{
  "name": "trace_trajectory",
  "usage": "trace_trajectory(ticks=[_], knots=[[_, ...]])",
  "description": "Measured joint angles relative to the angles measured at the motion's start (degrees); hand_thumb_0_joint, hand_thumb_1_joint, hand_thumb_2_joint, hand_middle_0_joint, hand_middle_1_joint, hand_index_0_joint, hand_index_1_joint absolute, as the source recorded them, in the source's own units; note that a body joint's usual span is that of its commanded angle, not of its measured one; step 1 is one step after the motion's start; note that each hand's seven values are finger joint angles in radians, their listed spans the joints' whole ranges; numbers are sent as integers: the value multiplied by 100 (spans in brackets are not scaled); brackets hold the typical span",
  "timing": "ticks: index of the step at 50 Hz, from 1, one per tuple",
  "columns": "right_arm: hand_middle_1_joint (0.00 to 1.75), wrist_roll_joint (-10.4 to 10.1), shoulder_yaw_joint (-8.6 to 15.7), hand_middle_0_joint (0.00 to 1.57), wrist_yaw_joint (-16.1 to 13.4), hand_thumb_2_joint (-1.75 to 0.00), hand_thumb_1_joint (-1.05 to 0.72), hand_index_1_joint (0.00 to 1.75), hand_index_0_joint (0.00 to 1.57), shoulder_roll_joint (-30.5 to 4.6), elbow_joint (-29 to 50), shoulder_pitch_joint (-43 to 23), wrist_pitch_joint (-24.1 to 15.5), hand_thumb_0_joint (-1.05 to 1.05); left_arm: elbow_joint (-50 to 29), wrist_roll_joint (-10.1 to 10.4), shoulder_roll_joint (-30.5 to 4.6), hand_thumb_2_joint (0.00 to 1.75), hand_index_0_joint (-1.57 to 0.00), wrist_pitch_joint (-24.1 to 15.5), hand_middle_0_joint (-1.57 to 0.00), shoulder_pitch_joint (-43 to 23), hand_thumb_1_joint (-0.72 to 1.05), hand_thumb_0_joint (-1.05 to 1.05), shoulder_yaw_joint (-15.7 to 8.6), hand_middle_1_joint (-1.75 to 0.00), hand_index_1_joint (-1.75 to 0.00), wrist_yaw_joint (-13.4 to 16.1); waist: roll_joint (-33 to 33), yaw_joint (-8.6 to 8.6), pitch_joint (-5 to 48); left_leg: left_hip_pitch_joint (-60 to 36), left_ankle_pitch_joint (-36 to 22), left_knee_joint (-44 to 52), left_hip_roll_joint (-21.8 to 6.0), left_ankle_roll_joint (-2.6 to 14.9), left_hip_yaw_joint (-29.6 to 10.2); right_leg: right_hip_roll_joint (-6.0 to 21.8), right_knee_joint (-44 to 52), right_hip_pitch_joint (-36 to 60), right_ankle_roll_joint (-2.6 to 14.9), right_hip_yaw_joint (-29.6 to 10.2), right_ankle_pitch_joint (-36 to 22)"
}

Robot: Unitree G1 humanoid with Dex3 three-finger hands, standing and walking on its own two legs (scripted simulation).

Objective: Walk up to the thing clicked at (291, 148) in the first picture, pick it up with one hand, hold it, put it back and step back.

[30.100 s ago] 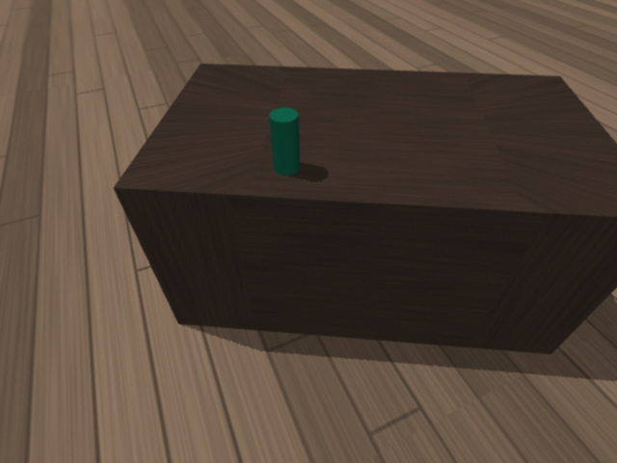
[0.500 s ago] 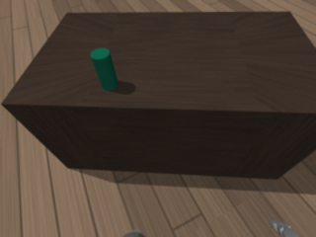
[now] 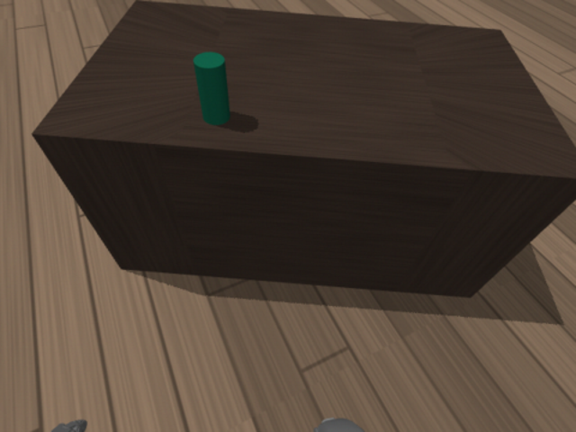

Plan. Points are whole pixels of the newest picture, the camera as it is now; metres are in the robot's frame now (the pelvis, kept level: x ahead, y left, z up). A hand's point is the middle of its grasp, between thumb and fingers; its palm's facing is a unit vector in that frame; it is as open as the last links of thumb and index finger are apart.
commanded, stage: step back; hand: left
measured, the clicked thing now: (213, 90) +0.86 +0.20 -0.04
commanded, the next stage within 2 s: stand in 1.66 s
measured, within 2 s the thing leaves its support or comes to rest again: neither
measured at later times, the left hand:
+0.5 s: hand out of the picture -0.06 +0.25 -0.14, palm faces -0.01 -0.89 -0.45, open 7.4 cm
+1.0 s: hand out of the picture -0.24 +0.23 -0.15, palm faces +0.04 -0.93 -0.37, open 7.4 cm
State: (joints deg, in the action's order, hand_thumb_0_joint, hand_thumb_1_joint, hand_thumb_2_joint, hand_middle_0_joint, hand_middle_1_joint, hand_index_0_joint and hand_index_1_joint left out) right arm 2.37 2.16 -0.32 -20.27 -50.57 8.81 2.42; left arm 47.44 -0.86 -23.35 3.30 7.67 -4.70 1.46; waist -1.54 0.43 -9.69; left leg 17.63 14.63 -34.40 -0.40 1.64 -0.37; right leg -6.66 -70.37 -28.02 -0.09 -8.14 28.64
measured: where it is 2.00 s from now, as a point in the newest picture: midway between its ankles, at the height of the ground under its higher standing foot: outside the picture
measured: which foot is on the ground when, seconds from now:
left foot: down 0.00-0.22, up 0.24-0.50, down 0.52-1.00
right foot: up 0.00-0.18, down 0.20-0.54, up 0.56-0.76, down 0.78-1.00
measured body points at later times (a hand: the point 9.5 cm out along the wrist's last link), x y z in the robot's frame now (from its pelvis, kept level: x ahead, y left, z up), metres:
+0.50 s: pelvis -0.17 -0.03 -0.01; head -0.12 -0.04 +0.44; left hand -0.06 +0.30 -0.11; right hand -0.09 -0.34 -0.14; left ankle -0.19 +0.10 -0.72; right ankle -0.13 -0.14 -0.73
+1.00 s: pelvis -0.27 -0.03 +0.00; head -0.27 -0.04 +0.45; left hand -0.24 +0.28 -0.12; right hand -0.19 -0.35 -0.12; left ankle -0.24 +0.10 -0.72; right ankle -0.27 -0.16 -0.73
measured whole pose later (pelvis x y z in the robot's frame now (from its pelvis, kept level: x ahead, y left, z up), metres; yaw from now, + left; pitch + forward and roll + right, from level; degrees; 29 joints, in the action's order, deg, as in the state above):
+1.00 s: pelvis -0.27 -0.03 +0.00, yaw +1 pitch -3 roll +0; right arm 1.9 2.9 0.9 -23.3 -56.4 12.4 0.9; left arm 56.9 -2.7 -19.9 -0.8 14.2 -3.2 -0.9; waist 1.9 2.5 -2.4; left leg 17.7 23.7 -38.5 0.7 -0.3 -3.8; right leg 0.1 -33.0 -12.7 0.8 0.1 18.1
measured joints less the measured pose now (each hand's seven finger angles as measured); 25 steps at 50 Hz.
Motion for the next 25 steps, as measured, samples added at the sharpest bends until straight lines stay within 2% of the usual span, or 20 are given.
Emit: trace_trajectory(ticks=[5,7,9,10,11,12,14,16,19,22,25], knots=[[30,-12,12,21,-17,-90,-90,30,21,-39,265,-181,-59,1,104,-41,-14,89,-20,23,-20,226,90,0,4,-30,-30,-88,26,56,-24,294,-333,80,-177,-21,164,278,994,706,-152,167,35],[30,-10,13,21,-13,-90,-90,30,21,-93,358,-256,-48,0,157,-44,0,89,-20,21,-20,270,90,0,20,-30,-30,-118,62,79,-31,467,-437,16,-247,-75,226,442,1742,1026,-116,319,7],[30,-27,13,21,-4,-90,-90,30,21,-173,403,-327,2,0,208,-43,30,89,-20,-19,-20,325,90,0,37,-30,-30,-154,124,112,-3,668,-516,-106,-324,-152,276,573,2717,1410,-17,503,-273],[30,-46,15,21,-1,-90,-90,30,21,-224,402,-360,36,0,239,-54,60,89,-20,-56,-20,364,90,0,39,-30,-30,-163,184,132,32,794,-536,-212,-378,-202,282,589,3216,1593,19,577,-409],[30,-69,37,21,-7,-90,-90,30,21,-303,373,-405,71,0,292,-88,157,89,-20,-78,-20,368,90,0,36,-30,-30,-165,387,102,4,891,-523,-326,-473,-193,155,469,3303,1610,35,667,-455],[30,-94,69,21,-33,-90,-90,30,21,-331,329,-403,103,0,308,-116,222,89,-20,-76,-20,403,90,0,52,-30,-30,-191,479,69,18,1001,-73,-516,-368,-190,-63,442,3233,1542,54,729,-494],[30,-131,99,21,-88,-90,-91,30,20,-302,232,-301,163,0,288,-149,267,89,-20,-59,-20,515,90,0,91,-30,-30,-217,357,172,132,1250,909,-1449,115,-227,-394,591,3100,1350,115,631,-573],[30,-181,90,21,-102,-90,-91,30,20,-325,173,-177,159,0,290,-153,317,89,-20,-43,-20,576,90,0,120,-30,-31,-182,302,203,200,1370,1116,-2373,491,-220,-616,717,3197,1276,120,581,-745],[30,-190,69,21,-127,-90,-91,30,20,-346,135,23,91,0,217,-188,321,89,-20,-27,-20,524,90,0,110,-30,-31,-127,291,147,238,1199,1218,-2890,653,-246,-632,821,3304,1131,109,648,-964],[30,-156,46,21,-132,-90,-91,30,20,-317,88,185,82,0,22,-206,247,89,-20,-45,-20,334,90,1,99,-30,-31,-65,271,85,185,680,1393,-2321,502,-265,-462,888,3268,928,95,805,-1107],[30,-108,34,21,-99,-90,-91,30,20,-257,18,281,43,1,-173,-165,153,89,-20,-71,-20,88,90,0,100,-30,-31,-36,223,28,106,1,1162,-994,288,-229,-183,972,3040,653,66,986,-1159]])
